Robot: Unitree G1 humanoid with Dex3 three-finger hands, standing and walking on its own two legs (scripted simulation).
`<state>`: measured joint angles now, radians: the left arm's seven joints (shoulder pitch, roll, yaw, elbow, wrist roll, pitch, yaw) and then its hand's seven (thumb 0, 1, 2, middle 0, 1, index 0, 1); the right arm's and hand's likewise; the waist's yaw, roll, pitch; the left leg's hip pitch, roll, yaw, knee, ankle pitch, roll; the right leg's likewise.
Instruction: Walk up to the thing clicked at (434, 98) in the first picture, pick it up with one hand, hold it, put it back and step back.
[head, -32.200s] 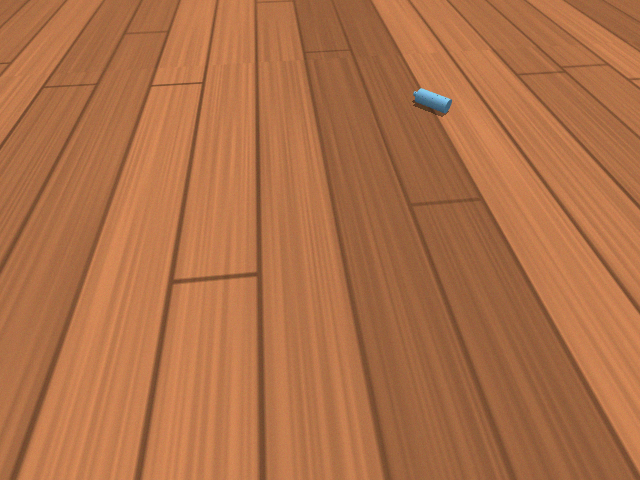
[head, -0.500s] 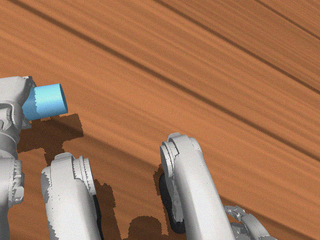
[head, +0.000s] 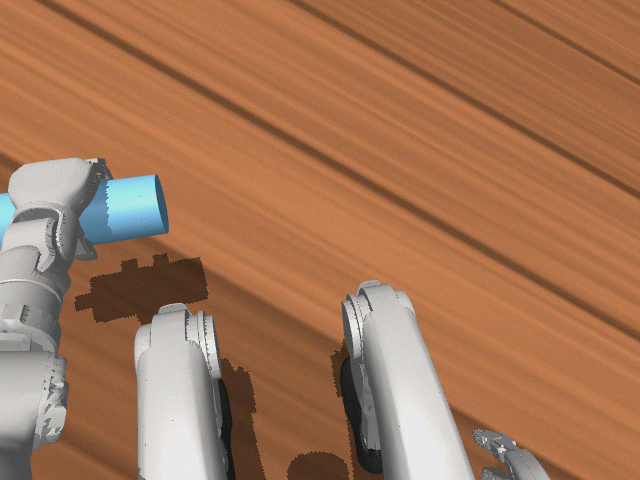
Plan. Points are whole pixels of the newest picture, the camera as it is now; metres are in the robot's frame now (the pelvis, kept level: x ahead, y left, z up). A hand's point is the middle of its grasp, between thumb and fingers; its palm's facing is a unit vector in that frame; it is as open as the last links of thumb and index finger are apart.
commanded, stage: lift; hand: left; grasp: from above
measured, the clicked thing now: (72, 216) +0.46 +0.29 -0.14
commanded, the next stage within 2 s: hold in 1.32 s
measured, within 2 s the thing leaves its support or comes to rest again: neither
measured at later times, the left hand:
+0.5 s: hand out of the picture +0.38 +0.28 +0.06, palm faces -0.42 -0.11 -0.90, open 11.0 cm
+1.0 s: hand out of the picture +0.35 +0.25 +0.22, palm faces -0.45 -0.12 -0.89, open 11.0 cm
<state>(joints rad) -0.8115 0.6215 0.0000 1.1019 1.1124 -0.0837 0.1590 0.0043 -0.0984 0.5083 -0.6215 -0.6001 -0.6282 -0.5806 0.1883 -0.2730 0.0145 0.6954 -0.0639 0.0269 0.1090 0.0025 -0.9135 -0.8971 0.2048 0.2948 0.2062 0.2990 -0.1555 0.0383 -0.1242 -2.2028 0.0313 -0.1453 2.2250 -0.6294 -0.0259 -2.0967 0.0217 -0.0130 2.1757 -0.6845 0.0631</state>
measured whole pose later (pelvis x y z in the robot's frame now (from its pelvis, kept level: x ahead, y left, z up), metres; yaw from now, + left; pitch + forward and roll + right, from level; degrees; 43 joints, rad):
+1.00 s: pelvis +0.04 +0.00 +0.30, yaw +5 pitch +15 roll -2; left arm -0.35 0.40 -0.18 0.81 0.99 0.03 0.12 0.00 -0.12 0.55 -0.63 -0.59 -0.64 -0.57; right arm 0.23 -0.24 -0.02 0.72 0.03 0.02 -0.05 0.01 -0.90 -0.90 0.20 0.30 0.21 0.30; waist -0.06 0.04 -0.13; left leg -0.95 0.06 -0.02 1.14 -0.45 -0.02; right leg -0.90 -0.01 0.01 1.11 -0.47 0.04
